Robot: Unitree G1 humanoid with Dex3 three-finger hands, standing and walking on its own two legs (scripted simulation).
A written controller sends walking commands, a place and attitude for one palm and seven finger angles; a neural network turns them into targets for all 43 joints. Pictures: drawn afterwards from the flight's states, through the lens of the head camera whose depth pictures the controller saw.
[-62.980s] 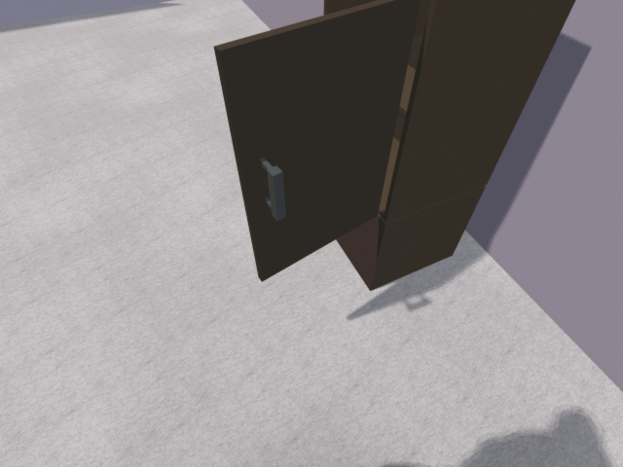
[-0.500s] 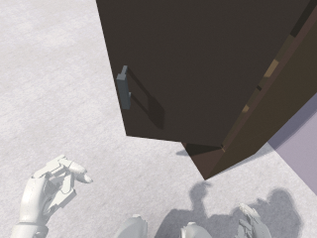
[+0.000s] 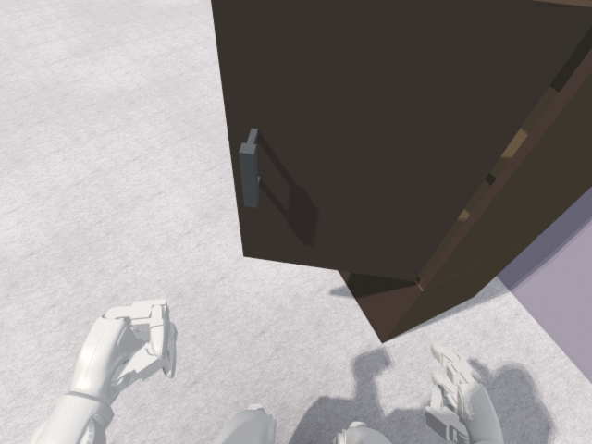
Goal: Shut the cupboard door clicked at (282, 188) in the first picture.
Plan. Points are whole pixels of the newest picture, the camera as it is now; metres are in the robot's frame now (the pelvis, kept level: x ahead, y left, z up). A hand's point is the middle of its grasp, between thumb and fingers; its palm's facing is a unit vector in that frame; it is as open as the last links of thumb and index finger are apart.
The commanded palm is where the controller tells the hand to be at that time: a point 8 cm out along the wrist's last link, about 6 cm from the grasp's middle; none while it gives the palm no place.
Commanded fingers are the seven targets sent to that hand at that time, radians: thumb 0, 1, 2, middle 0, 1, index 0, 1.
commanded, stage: raise the hand and make a fist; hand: left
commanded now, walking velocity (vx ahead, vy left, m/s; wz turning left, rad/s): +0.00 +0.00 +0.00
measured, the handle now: (252, 168) +0.50 +0.12 +0.06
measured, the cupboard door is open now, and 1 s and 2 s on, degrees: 57 57 57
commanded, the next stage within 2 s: bring the fist close to the handle in 0.48 s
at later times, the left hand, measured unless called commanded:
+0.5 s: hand (174, 334) +0.23 +0.16 +0.07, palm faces -0.05 -1.00 -0.05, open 3.1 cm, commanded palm +0.20 +0.22 +0.06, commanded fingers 0.00 0.90 0.90 -1.30 -1.50 -1.30 -1.50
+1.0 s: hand (216, 280) +0.30 +0.13 +0.06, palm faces -0.10 -0.99 -0.02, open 3.1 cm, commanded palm +0.29 +0.19 +0.06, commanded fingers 0.00 0.90 0.90 -1.30 -1.50 -1.30 -1.50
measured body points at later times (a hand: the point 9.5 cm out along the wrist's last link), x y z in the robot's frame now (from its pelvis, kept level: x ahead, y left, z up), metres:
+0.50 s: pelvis +0.00 -0.02 +0.00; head +0.05 -0.02 +0.45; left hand +0.23 +0.22 +0.07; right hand +0.18 -0.26 -0.07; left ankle +0.04 +0.06 -0.66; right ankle +0.02 -0.12 -0.66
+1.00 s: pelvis +0.00 -0.03 +0.00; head +0.06 -0.03 +0.45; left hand +0.30 +0.19 +0.06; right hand +0.16 -0.27 -0.08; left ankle +0.04 +0.06 -0.66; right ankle +0.02 -0.12 -0.66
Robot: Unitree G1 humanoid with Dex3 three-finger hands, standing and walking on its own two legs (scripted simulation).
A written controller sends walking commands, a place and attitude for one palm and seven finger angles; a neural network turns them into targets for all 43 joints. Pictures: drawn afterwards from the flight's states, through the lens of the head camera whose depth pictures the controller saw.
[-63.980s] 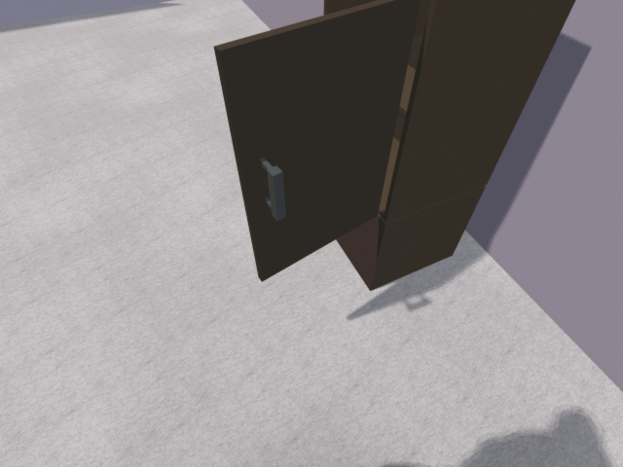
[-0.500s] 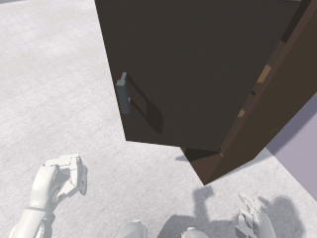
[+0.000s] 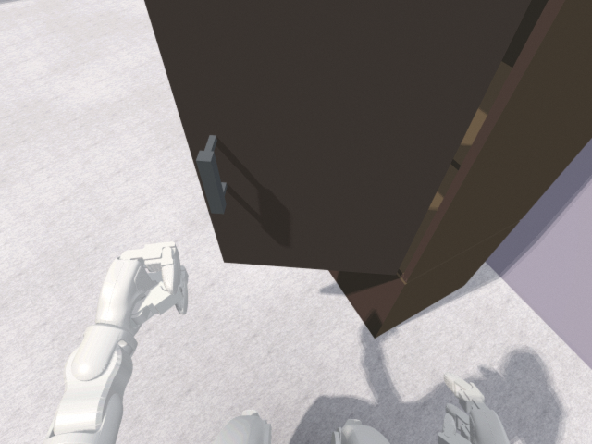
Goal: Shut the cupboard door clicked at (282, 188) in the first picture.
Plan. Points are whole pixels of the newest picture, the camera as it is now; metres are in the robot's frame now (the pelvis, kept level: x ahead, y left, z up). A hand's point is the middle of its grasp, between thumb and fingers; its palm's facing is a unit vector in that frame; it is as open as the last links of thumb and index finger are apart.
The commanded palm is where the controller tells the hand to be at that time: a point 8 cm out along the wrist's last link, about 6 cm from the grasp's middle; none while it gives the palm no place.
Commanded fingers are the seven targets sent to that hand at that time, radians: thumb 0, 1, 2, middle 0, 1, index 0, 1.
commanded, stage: bring the fist close to the handle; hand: left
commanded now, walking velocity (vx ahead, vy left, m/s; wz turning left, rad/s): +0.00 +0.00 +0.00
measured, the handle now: (215, 175) +0.50 +0.15 +0.06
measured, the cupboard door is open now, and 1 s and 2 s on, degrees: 57 57 44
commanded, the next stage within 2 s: push the door shut along its arc in 0.98 s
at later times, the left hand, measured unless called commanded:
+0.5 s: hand (215, 226) +0.39 +0.13 +0.06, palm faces -0.08 -1.00 -0.03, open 3.1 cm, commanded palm +0.38 +0.18 +0.06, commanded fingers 0.00 0.90 0.90 -1.30 -1.50 -1.30 -1.50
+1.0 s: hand (210, 227) +0.39 +0.14 +0.06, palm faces -0.03 -1.00 -0.02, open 3.1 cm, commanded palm +0.38 +0.19 +0.06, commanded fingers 0.00 0.90 0.90 -1.30 -1.50 -1.30 -1.50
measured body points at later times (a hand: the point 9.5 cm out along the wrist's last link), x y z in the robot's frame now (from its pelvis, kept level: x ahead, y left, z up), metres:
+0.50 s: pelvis +0.00 +0.01 +0.00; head +0.08 +0.01 +0.44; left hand +0.39 +0.19 +0.06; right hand +0.12 -0.24 -0.11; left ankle +0.03 +0.09 -0.66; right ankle +0.02 -0.09 -0.66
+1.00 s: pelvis -0.01 +0.00 +0.00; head +0.07 +0.00 +0.45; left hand +0.39 +0.19 +0.06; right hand +0.08 -0.26 -0.11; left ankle +0.03 +0.09 -0.66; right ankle +0.02 -0.09 -0.66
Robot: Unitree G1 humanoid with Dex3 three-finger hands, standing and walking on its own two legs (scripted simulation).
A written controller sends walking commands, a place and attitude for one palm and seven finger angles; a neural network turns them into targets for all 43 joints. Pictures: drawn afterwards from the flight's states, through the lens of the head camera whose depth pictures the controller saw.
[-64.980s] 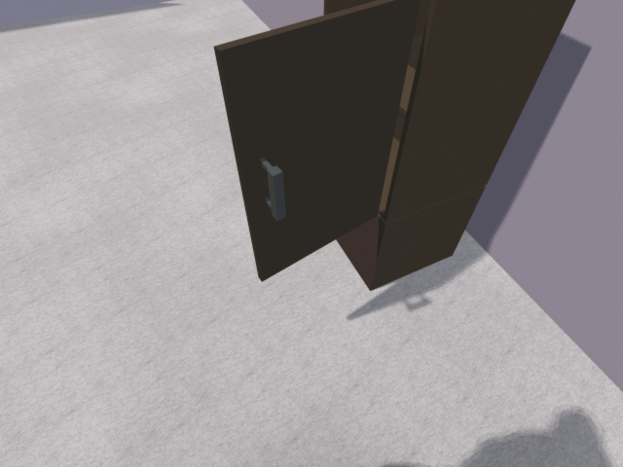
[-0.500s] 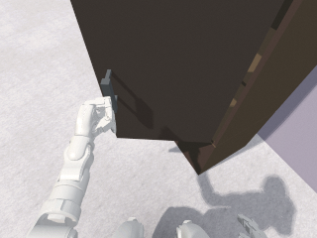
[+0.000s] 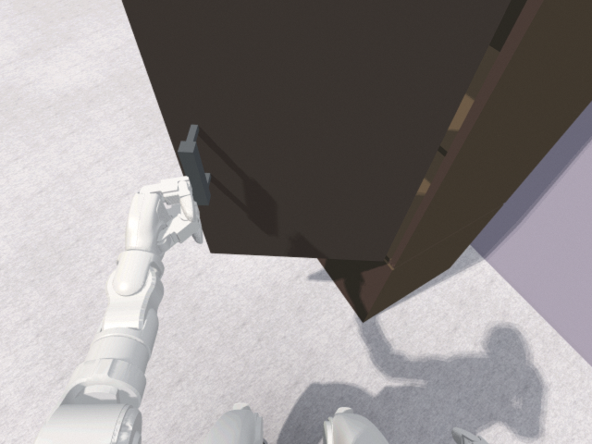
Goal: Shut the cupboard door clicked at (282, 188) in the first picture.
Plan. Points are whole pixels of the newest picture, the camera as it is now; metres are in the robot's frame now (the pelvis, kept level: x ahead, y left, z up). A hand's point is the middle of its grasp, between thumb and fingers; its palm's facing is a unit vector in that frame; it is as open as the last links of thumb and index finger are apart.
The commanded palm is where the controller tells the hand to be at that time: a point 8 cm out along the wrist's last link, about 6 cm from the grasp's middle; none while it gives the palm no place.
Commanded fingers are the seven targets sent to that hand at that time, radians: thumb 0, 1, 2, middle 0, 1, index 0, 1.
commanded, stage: push the door shut along its arc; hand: left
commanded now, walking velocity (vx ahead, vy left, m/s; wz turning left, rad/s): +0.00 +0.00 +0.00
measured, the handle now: (198, 166) +0.50 +0.16 +0.05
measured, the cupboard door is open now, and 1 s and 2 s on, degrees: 57 44 32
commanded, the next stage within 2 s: pull the fist back off the door in 1.96 s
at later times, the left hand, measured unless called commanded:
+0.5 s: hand (208, 194) +0.45 +0.13 +0.05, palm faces -0.15 -0.99 -0.05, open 3.0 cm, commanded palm +0.44 +0.18 +0.06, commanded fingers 0.00 0.90 0.90 -1.30 -1.50 -1.30 -1.50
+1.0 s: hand (220, 163) +0.50 +0.12 +0.06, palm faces -0.26 -0.97 -0.04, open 3.2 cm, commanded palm +0.51 +0.15 +0.06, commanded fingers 0.00 0.90 0.90 -1.30 -1.50 -1.30 -1.50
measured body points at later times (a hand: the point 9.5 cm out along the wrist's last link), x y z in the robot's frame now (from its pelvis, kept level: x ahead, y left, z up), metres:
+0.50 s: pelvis -0.01 +0.01 -0.01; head +0.09 +0.02 +0.43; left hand +0.45 +0.19 +0.06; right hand +0.06 -0.25 -0.13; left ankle +0.04 +0.10 -0.66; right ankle +0.03 -0.09 -0.66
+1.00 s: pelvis -0.02 +0.02 -0.03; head +0.12 +0.04 +0.40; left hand +0.51 +0.18 +0.06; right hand -0.01 -0.26 -0.14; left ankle +0.04 +0.10 -0.66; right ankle +0.03 -0.09 -0.66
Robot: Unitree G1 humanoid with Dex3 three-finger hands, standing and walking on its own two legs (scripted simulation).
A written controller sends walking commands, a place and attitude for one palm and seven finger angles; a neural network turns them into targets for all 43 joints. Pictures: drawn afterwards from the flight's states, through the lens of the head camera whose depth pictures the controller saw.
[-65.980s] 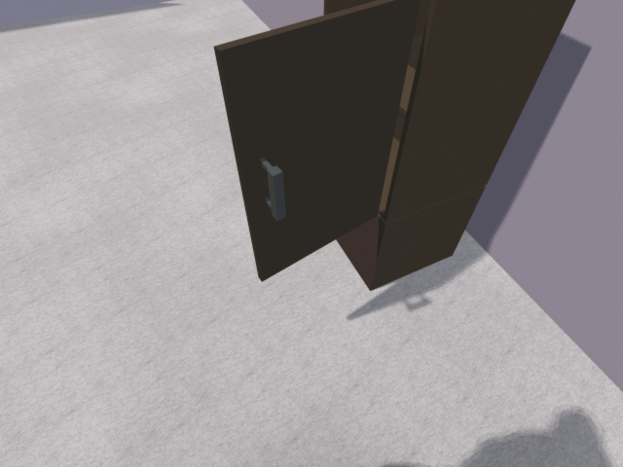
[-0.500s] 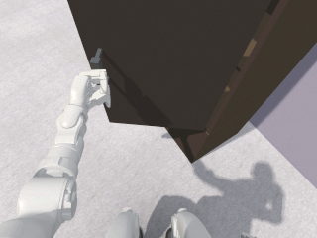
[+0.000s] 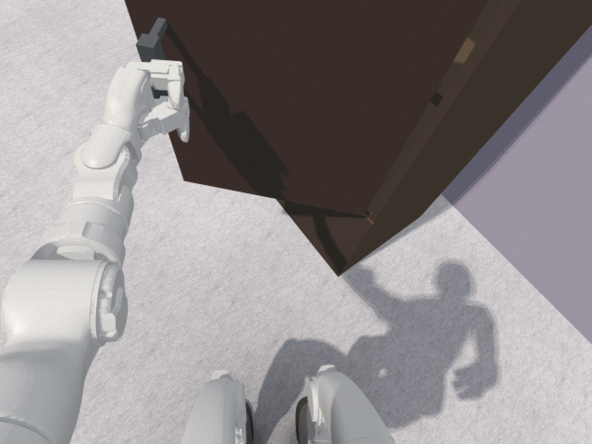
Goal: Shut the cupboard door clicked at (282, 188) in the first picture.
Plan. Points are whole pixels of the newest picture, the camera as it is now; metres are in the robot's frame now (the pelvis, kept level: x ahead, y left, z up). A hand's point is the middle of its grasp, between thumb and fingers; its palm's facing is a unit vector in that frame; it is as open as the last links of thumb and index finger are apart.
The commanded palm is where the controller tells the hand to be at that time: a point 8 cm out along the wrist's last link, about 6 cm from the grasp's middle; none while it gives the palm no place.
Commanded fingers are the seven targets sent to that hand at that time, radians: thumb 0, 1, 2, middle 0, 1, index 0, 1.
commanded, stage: push the door shut along its arc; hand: left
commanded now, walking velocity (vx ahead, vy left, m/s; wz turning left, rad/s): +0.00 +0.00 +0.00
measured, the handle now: (164, 71) +0.60 +0.14 +0.08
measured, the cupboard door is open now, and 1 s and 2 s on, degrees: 44 32 30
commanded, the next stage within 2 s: pull the fist back off the door in 0.96 s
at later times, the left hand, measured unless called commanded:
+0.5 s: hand (222, 76) +0.58 +0.06 +0.09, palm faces -0.38 -0.93 -0.01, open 3.1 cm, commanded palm +0.59 +0.09 +0.09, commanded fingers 0.00 0.90 0.90 -1.30 -1.50 -1.30 -1.50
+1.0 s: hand (243, 60) +0.61 +0.03 +0.10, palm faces -0.44 -0.90 -0.04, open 3.1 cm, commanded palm +0.64 +0.04 +0.09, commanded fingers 0.00 0.90 0.90 -1.30 -1.50 -1.30 -1.50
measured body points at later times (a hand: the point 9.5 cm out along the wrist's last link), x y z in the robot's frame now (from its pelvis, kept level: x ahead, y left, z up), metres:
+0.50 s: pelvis +0.01 +0.00 -0.01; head +0.18 +0.02 +0.41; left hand +0.59 +0.11 +0.10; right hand -0.02 -0.26 -0.11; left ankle +0.05 +0.08 -0.63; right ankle +0.04 -0.11 -0.63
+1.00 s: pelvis +0.02 -0.02 -0.02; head +0.20 +0.00 +0.39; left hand +0.62 +0.08 +0.10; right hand -0.05 -0.27 -0.12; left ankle +0.05 +0.08 -0.63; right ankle +0.04 -0.11 -0.63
